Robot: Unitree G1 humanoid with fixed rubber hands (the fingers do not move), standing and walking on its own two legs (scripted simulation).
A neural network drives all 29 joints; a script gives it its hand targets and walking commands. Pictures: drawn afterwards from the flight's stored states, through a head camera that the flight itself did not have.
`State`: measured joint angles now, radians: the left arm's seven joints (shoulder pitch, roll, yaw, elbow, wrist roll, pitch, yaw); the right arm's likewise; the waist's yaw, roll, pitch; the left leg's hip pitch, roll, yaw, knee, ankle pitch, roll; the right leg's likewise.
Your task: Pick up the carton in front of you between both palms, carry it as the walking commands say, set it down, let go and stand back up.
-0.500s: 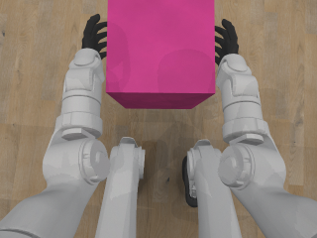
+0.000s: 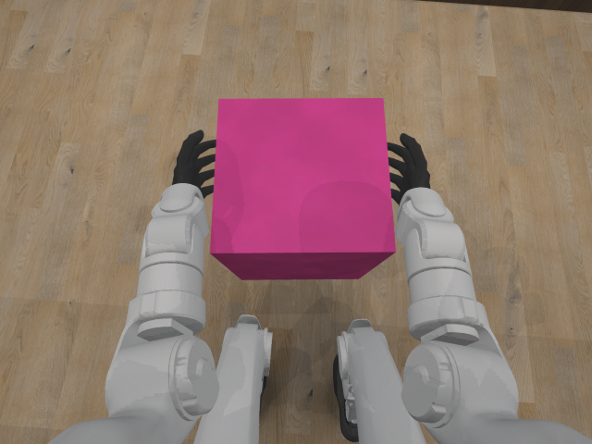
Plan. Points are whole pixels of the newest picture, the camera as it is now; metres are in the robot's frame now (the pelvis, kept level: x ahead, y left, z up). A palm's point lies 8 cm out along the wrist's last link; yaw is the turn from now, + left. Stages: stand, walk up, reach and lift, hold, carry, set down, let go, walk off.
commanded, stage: reach and lift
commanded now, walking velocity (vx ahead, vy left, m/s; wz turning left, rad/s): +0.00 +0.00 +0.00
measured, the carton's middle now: (300, 204) +0.44 +0.02 -0.11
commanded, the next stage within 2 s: hold in 1.82 s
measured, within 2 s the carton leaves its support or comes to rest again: neither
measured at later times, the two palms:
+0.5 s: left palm (149, 169) +0.39 +0.16 +0.12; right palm (485, 175) +0.39 -0.14 +0.12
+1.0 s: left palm (92, 151) +0.35 +0.15 +0.21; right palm (580, 159) +0.35 -0.15 +0.21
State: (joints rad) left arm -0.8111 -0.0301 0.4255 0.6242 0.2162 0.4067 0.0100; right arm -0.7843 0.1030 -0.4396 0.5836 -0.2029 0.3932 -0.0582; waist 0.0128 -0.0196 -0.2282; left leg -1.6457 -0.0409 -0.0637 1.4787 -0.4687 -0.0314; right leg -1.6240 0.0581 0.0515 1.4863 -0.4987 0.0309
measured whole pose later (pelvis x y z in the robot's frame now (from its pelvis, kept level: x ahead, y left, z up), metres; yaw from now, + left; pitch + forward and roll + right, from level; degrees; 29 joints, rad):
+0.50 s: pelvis +0.05 +0.00 +0.14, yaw +0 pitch +17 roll +0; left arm -0.44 -0.12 0.35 0.52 0.23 0.41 0.01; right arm -0.42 0.16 -0.35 0.50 -0.22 0.40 -0.03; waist 0.01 -0.02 -0.16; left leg -0.85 -0.03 -0.06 0.90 -0.35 -0.02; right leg -0.83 0.04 0.07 0.91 -0.38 0.01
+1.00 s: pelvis +0.06 +0.00 +0.19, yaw +0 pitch -4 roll +0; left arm -0.33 -0.17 0.33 0.40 0.31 0.61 -0.01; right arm -0.33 0.17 -0.32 0.41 -0.30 0.60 0.03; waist 0.00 -0.01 0.01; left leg -0.20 -0.02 -0.06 0.48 -0.22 -0.01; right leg -0.19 0.02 0.07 0.49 -0.24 0.01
